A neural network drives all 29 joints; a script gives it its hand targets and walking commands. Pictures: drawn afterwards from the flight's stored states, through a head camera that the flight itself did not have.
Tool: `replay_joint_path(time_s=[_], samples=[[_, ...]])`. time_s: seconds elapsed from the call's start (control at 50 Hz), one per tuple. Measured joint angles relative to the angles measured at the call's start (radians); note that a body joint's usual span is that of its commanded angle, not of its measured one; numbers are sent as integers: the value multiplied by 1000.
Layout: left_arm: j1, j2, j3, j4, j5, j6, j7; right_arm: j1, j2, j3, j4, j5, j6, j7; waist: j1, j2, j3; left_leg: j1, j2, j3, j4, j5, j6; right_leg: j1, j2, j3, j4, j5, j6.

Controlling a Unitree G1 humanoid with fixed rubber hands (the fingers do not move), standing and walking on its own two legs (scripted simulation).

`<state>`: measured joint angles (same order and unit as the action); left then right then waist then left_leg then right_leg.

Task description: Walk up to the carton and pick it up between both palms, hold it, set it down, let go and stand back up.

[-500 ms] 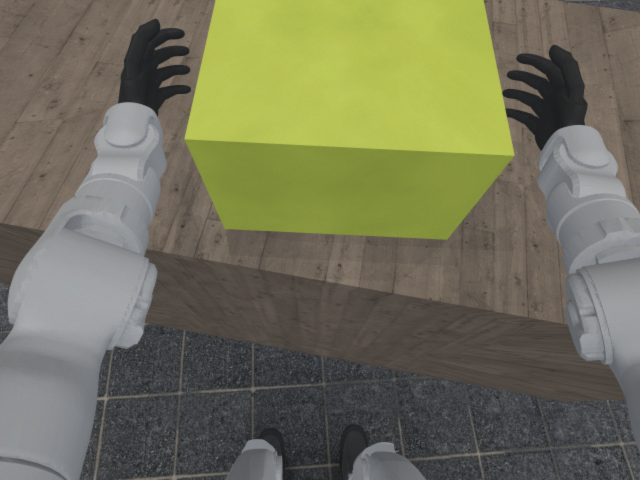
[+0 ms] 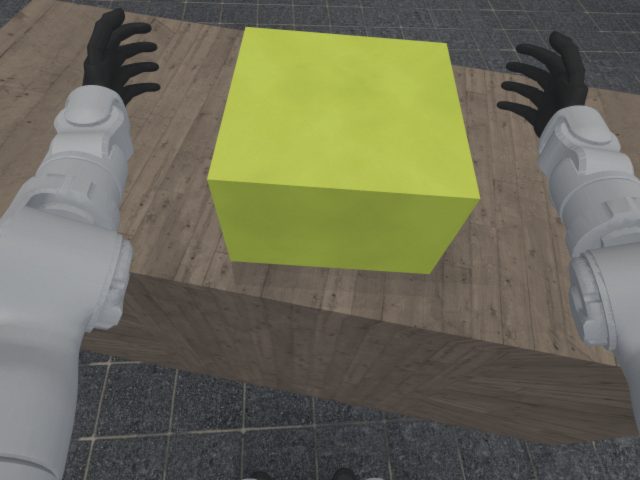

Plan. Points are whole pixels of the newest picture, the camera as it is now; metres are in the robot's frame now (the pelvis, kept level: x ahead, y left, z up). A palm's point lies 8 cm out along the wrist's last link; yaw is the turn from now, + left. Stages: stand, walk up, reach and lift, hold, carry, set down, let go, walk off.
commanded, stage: set down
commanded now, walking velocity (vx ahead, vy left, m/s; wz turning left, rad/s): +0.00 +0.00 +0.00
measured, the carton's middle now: (338, 152) +0.57 -0.02 +0.03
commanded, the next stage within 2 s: none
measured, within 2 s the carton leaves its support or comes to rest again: neither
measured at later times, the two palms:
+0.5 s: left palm (116, 116) +0.47 +0.23 +0.16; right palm (592, 157) +0.44 -0.28 +0.16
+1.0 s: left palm (110, 184) +0.43 +0.25 +0.11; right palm (559, 213) +0.41 -0.26 +0.11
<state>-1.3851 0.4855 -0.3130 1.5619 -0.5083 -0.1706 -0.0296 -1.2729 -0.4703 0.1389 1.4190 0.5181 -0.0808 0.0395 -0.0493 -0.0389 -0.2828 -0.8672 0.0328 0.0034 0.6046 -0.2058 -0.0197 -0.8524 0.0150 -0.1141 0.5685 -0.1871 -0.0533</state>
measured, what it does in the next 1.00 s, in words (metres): stands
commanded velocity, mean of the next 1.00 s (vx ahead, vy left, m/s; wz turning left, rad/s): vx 0.00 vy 0.00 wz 0.00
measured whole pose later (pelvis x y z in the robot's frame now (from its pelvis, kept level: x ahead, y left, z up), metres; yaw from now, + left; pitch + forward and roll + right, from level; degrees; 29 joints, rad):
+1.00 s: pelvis +0.01 +0.01 +0.02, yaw +0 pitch +14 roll -1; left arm -0.75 0.41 -0.05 1.03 -0.32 -0.11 -0.04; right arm -0.70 -0.44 0.11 1.05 0.50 -0.16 0.02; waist -0.02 0.01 -0.17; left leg -0.55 0.03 0.01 0.50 -0.20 -0.01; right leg -0.52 0.02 -0.11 0.43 -0.17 -0.04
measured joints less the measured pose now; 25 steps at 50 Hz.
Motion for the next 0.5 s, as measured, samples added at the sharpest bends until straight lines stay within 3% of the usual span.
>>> replay_joint_path(time_s=[0.12,0.24,0.42,0.5], samples=[[79,-22,64,-101,66,67,14,14,-23,-18,10,19,2,7,19,22,32,56,3,-1,-29,9,4,69,6,0,-58,25,4],[131,-25,75,-187,70,97,24,81,-57,-5,-9,24,13,29,31,35,47,86,5,8,-42,17,8,100,9,9,-80,40,8],[179,-24,94,-175,58,87,17,189,-64,34,-159,19,29,26,29,40,37,106,1,34,-64,33,18,97,4,33,-70,48,12],[176,-18,76,-160,40,86,24,190,-58,22,-170,1,51,27,27,39,43,115,-2,33,-65,37,18,102,1,33,-60,46,9]])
